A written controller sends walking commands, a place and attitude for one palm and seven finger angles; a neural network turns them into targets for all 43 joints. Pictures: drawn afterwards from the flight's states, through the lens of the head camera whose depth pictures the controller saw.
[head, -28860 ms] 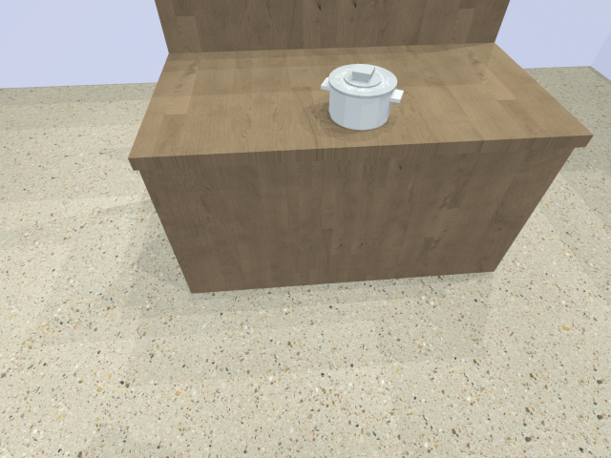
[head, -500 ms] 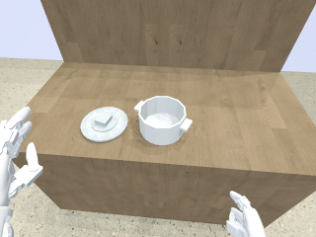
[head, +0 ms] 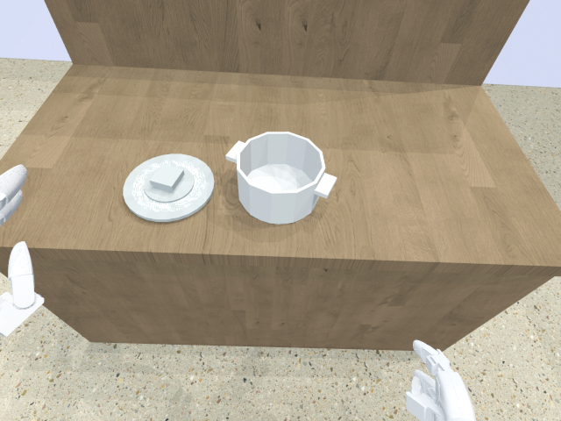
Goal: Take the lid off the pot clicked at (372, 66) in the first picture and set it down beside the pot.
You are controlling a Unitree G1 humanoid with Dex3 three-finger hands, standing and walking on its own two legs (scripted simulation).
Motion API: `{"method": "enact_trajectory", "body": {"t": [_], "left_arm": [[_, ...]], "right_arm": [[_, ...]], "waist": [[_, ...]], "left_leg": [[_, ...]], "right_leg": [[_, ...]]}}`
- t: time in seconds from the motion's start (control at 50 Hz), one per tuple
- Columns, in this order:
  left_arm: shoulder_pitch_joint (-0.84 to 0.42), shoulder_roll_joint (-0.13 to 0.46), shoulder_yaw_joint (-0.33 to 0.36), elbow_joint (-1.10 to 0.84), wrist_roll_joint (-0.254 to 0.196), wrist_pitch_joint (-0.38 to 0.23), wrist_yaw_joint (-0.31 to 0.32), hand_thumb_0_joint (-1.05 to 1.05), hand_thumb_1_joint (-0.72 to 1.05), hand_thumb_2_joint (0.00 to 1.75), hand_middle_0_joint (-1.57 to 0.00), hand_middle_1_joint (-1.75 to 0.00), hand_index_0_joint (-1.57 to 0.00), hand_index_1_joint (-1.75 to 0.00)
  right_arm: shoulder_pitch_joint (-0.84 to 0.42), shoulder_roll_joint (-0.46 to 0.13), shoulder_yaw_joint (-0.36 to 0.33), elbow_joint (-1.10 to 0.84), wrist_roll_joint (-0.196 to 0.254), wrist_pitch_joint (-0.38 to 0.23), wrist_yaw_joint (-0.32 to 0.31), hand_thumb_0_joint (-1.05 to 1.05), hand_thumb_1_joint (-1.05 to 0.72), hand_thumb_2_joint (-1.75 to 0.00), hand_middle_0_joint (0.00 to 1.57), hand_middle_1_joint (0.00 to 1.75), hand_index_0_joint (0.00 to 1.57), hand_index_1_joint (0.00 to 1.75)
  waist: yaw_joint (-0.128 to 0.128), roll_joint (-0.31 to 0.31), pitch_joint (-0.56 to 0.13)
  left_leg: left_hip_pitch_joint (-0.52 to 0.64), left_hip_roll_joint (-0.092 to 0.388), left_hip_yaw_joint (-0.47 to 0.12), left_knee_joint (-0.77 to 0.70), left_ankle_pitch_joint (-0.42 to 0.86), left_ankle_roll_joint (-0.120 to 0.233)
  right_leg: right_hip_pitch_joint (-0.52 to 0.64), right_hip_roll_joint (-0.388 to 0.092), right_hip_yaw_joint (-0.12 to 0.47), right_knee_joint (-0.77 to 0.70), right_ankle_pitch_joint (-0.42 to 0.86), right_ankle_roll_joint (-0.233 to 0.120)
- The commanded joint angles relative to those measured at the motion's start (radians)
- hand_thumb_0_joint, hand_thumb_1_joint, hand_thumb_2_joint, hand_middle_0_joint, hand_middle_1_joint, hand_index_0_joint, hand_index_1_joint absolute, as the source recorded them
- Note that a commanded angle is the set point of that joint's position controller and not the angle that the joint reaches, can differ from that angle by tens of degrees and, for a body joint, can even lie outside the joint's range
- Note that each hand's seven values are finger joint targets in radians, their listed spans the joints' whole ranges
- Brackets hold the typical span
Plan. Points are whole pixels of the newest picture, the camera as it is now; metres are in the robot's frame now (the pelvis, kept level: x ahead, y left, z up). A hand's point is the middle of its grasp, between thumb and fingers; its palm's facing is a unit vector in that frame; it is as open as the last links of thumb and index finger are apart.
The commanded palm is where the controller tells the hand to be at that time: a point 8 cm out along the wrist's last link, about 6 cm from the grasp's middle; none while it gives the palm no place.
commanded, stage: step back with the hand held close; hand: left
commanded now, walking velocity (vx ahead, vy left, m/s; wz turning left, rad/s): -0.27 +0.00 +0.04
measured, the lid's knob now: (167, 177) +0.55 +0.27 -0.05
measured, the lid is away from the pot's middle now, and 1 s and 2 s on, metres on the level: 0.23 0.23 0.23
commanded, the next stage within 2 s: stop stepping back and stand still in 0.90 s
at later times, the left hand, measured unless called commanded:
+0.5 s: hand out of the picture +0.12 +0.24 +0.17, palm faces +0.39 -0.80 -0.47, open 7.4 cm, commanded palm +0.05 +0.27 +0.18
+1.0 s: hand out of the picture +0.04 +0.22 +0.17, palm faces +0.34 -0.87 -0.36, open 7.5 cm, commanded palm -0.04 +0.26 +0.18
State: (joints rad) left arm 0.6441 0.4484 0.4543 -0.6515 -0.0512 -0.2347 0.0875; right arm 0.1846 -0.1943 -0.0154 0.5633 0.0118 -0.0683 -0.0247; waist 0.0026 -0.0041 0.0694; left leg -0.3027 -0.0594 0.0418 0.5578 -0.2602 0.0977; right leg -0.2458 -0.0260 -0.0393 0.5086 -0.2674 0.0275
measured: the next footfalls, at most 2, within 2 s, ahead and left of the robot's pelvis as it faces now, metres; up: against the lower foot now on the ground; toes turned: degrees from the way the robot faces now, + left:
right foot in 0.58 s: -0.06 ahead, -0.17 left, +0.00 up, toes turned -2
right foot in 1.14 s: -0.24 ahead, -0.17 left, +0.00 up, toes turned -3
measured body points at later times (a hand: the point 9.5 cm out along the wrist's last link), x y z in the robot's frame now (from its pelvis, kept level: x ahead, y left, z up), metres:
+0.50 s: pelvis -0.08 -0.02 -0.02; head -0.06 +0.01 +0.43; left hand +0.09 +0.28 +0.19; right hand +0.10 -0.26 -0.07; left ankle +0.02 +0.05 -0.73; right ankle -0.05 -0.16 -0.72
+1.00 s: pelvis -0.18 -0.02 -0.03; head -0.15 +0.04 +0.42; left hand +0.02 +0.26 +0.19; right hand -0.01 -0.25 -0.08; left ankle -0.04 +0.06 -0.73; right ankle -0.19 -0.17 -0.68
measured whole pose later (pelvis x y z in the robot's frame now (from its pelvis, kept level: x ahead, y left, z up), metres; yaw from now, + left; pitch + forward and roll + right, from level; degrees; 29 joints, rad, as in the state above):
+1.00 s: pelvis -0.18 -0.02 -0.03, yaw -3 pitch -1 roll -4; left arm 0.51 0.42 0.47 -0.68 -0.07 -0.24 0.12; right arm 0.18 -0.15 -0.02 0.57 0.01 -0.14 0.00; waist -0.03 -0.07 0.07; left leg -0.55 0.04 0.03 0.73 -0.17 0.05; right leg -0.49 0.06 0.04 1.11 -0.50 0.02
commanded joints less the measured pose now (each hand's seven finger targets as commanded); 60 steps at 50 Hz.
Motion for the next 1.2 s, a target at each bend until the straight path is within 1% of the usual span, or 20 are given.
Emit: {"method": "enact_trajectory", "body": {"t": [0.0, 0.14, 0.24, 0.32, 0.42, 0.56, 0.64, 0.72, 0.76, 0.84, 0.96, 0.98, 1.0, 1.02, 1.04, 1.06, 1.12, 1.14, 1.16, 1.18], "left_arm": [[0.013, 0.088, 0.05, -0.13, -0.009, -0.046, 0.01, 0.0, 0.9, 0.9, -0.2, -0.3, -0.2, -0.3], [0.022, 0.153, 0.094, -0.27, -0.002, -0.058, 0.039, 0.0, 0.9, 0.9, -0.2, -0.3, -0.2, -0.3], [0.008, 0.148, 0.081, -0.255, -0.012, -0.068, 0.063, 0.0, 0.9, 0.9, -0.2, -0.3, -0.2, -0.3], [-0.002, 0.136, 0.08, -0.193, -0.008, -0.073, 0.07, 0.0, 0.9, 0.9, -0.2, -0.3, -0.2, -0.3], [-0.08, 0.145, 0.11, -0.173, 0.023, -0.077, 0.065, 0.0, 0.9, 0.9, -0.2, -0.3, -0.2, -0.3], [-0.059, 0.128, 0.056, -0.24, 0.002, -0.085, 0.031, 0.0, 0.9, 0.9, -0.2, -0.3, -0.2, -0.3], [0.007, 0.156, 0.077, -0.251, -0.015, -0.093, 0.021, 0.0, 0.9, 0.9, -0.2, -0.3, -0.2, -0.3], [-0.001, 0.18, 0.125, -0.198, -0.026, -0.086, 0.043, 0.0, 0.9, 0.9, -0.2, -0.3, -0.2, -0.3], [-0.058, 0.168, 0.111, -0.208, -0.026, -0.086, 0.043, 0.0, 0.9, 0.9, -0.2, -0.3, -0.2, -0.3], [-0.116, 0.172, 0.12, -0.218, -0.015, -0.106, 0.053, 0.0, 0.9, 0.9, -0.2, -0.3, -0.2, -0.3], [-0.132, 0.119, 0.079, -0.331, -0.027, -0.089, 0.041, 0.0, 0.9, 0.9, -0.2, -0.3, -0.2, -0.3], [-0.371, -0.163, -0.316, 0.642, 0.097, 0.156, -0.07, 0.0, 0.9, 0.9, -0.2, -0.3, -0.2, -0.3], [-0.366, 0.188, 0.079, -0.6, -0.043, -0.006, -0.003, 0.0, 0.9, 0.9, -0.2, -0.3, -0.2, -0.3], [-0.163, 0.278, 0.2, -0.414, -0.028, -0.063, 0.031, 0.0, 0.9, 0.9, -0.2, -0.3, -0.2, -0.3], [-0.01, 0.259, 0.179, -0.373, -0.019, -0.072, 0.02, 0.0, 0.9, 0.9, -0.2, -0.3, -0.2, -0.3], [0.128, 0.233, 0.196, -0.312, -0.031, -0.046, 0.017, 0.0, 0.9, 0.9, -0.2, -0.3, -0.2, -0.3], [0.123, 0.243, 0.187, -0.398, -0.021, -0.066, 0.001, 0.0, 0.9, 0.9, -0.2, -0.3, -0.2, -0.3], [0.071, 0.234, 0.169, -0.391, -0.031, -0.078, 0.001, 0.0, 0.9, 0.9, -0.2, -0.3, -0.2, -0.3], [0.039, 0.238, 0.153, -0.37, -0.027, -0.069, 0.009, 0.0, 0.9, 0.9, -0.2, -0.3, -0.2, -0.3], [-0.007, 0.219, 0.144, -0.331, -0.022, -0.054, 0.015, 0.0, 0.9, 0.9, -0.2, -0.3, -0.2, -0.3]], "right_arm": [[-0.047, -0.169, -0.067, -0.156, 0.014, -0.048, -0.015, 0.0, -0.9, -0.9, 0.2, 0.3, 0.2, 0.3], [-0.063, -0.15, -0.046, -0.205, 0.022, -0.057, -0.027, 0.0, -0.9, -0.9, 0.2, 0.3, 0.2, 0.3], [-0.03, -0.145, -0.052, -0.175, 0.012, -0.061, -0.034, 0.0, -0.9, -0.9, 0.2, 0.3, 0.2, 0.3], [-0.05, -0.154, -0.058, -0.171, 0.02, -0.061, -0.038, 0.0, -0.9, -0.9, 0.2, 0.3, 0.2, 0.3], [-0.074, -0.151, -0.056, -0.181, 0.01, -0.087, -0.041, 0.0, -0.9, -0.9, 0.2, 0.3, 0.2, 0.3], [-0.049, -0.153, -0.041, -0.158, 0.01, -0.116, -0.011, 0.0, -0.9, -0.9, 0.2, 0.3, 0.2, 0.3], [-0.037, -0.157, -0.07, -0.167, 0.022, -0.104, -0.017, 0.0, -0.9, -0.9, 0.2, 0.3, 0.2, 0.3], [-0.047, -0.095, -0.057, -0.137, 0.019, -0.065, -0.011, 0.0, -0.9, -0.9, 0.2, 0.3, 0.2, 0.3], [-0.065, -0.097, -0.049, -0.144, 0.022, -0.054, -0.01, 0.0, -0.9, -0.9, 0.2, 0.3, 0.2, 0.3], [-0.057, -0.118, -0.058, -0.134, 0.003, -0.107, -0.022, 0.0, -0.9, -0.9, 0.2, 0.3, 0.2, 0.3], [-0.036, -0.125, -0.071, -0.13, 0.012, -0.133, 0.03, 0.0, -0.9, -0.9, 0.2, 0.3, 0.2, 0.3], [-0.025, -0.249, -0.101, 0.103, -0.049, -0.059, 0.011, 0.0, -0.9, -0.9, 0.2, 0.3, 0.2, 0.3], [-0.126, -0.081, -0.077, -0.228, 0.038, -0.097, 0.04, 0.0, -0.9, -0.9, 0.2, 0.3, 0.2, 0.3], [-0.052, -0.146, -0.063, -0.172, 0.003, -0.125, 0.019, 0.0, -0.9, -0.9, 0.2, 0.3, 0.2, 0.3], [-0.007, -0.13, -0.071, -0.18, 0.008, -0.123, 0.02, 0.0, -0.9, -0.9, 0.2, 0.3, 0.2, 0.3], [-0.023, -0.119, -0.062, -0.193, 0.007, -0.107, 0.036, 0.0, -0.9, -0.9, 0.2, 0.3, 0.2, 0.3], [0.0, -0.09, -0.047, -0.209, 0.013, -0.077, 0.032, 0.0, -0.9, -0.9, 0.2, 0.3, 0.2, 0.3], [-0.002, -0.076, -0.047, -0.205, 0.022, -0.07, 0.018, 0.0, -0.9, -0.9, 0.2, 0.3, 0.2, 0.3], [-0.003, -0.108, -0.064, -0.211, 0.038, -0.065, 0.013, 0.0, -0.9, -0.9, 0.2, 0.3, 0.2, 0.3], [-0.036, -0.123, -0.078, -0.201, 0.045, -0.054, 0.012, 0.0, -0.9, -0.9, 0.2, 0.3, 0.2, 0.3]], "waist": [[-0.014, 0.015, -0.156], [-0.018, 0.059, -0.176], [-0.039, 0.002, -0.139], [-0.038, 0.065, -0.124], [-0.028, 0.25, -0.067], [-0.014, 0.109, -0.192], [-0.035, -0.017, -0.197], [-0.06, -0.12, -0.203], [-0.068, -0.086, -0.129], [-0.052, 0.306, -0.087], [-0.031, 0.2, -0.218], [-0.167, 0.197, -0.101], [0.011, 0.184, -0.28], [-0.026, 0.267, -0.218], [-0.007, 0.171, -0.264], [0.003, 0.284, -0.27], [-0.008, 0.175, -0.305], [-0.019, 0.01, -0.27], [-0.032, -0.195, -0.233], [-0.04, -0.23, -0.133]], "left_leg": [[0.033, 0.261, -0.229, -0.108, 0.413, -0.033], [-0.208, 0.188, -0.214, -0.093, -0.248, -0.01], [-0.096, 0.126, -0.197, 0.076, -0.244, -0.042], [-0.147, 0.192, -0.26, -0.055, -0.155, -0.028], [-0.478, 0.365, -0.374, -0.35, -0.401, 0.053], [-0.113, 0.261, -0.263, -0.084, -0.155, -0.012], [-0.041, 0.125, -0.148, 0.165, -0.313, -0.08], [0.022, 0.074, -0.093, 0.398, -0.123, -0.101], [-0.011, 0.107, -0.148, 0.26, -0.15, -0.086], [-0.219, 0.385, -0.453, -0.267, -0.084, 0.046], [-0.118, 0.341, -0.321, -0.186, -0.082, 0.032], [-0.137, 0.251, -0.358, -0.006, 0.327, -0.004], [-0.058, 0.331, -0.259, -0.224, -0.186, -0.005], [-0.172, 0.313, -0.336, -0.245, -0.36, 0.011], [-0.131, 0.262, -0.311, -0.252, -0.42, -0.029], [-0.13, 0.239, -0.266, -0.214, -0.394, -0.038], [-0.106, 0.078, -0.037, 0.145, -0.34, -0.1], [-0.053, 0.023, 0.037, 0.426, -0.24, -0.111], [-0.096, -0.002, -0.026, 0.731, -0.142, -0.119], [-0.125, 0.039, -0.12, 0.892, -0.106, -0.106]], "right_leg": [[0.065, -0.065, 0.024, -0.017, 0.093, -0.046], [0.126, -0.12, 0.117, -0.012, 0.093, -0.074], [-0.1, -0.217, 0.225, -0.133, -0.027, -0.139], [-0.08, -0.132, 0.107, 0.005, 0.05, -0.095], [0.103, 0.021, 0.058, 0.396, -0.173, -0.018], [0.047, -0.006, 0.012, -0.042, 0.029, -0.029], [-0.176, -0.134, 0.089, -0.073, -0.157, -0.135], [-0.279, -0.291, 0.189, -0.082, 0.217, -0.176], [-0.316, -0.232, 0.118, 0.004, 0.166, -0.136], [-0.219, 0.07, 0.088, 0.58, -0.313, -0.029], [-0.176, 0.049, 0.097, 0.567, -0.209, -0.009], [-0.309, -0.016, 0.109, 0.533, -0.163, 0.035], [-0.07, 0.077, 0.079, 0.414, -0.239, 0.007], [-0.03, 0.08, 0.013, 0.33, -0.241, -0.02], [0.004, 0.126, -0.065, 0.28, -0.258, -0.034], [0.058, 0.123, -0.061, 0.194, -0.206, -0.048], [0.124, 0.029, -0.038, -0.106, -0.1, -0.092], [0.023, -0.084, 0.055, -0.201, -0.017, -0.132], [-0.125, -0.252, 0.312, -0.247, -0.037, -0.232], [-0.307, -0.325, 0.403, -0.268, -0.064, -0.274]]}}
